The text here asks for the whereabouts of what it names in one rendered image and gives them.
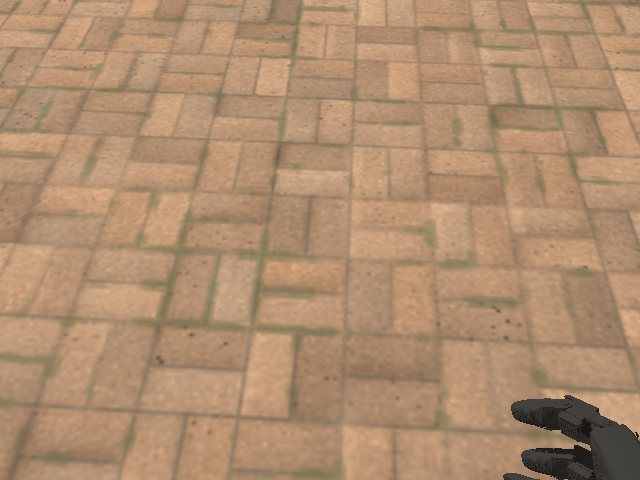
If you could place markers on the robot right hand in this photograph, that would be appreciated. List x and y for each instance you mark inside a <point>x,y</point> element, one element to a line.
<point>615,450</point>

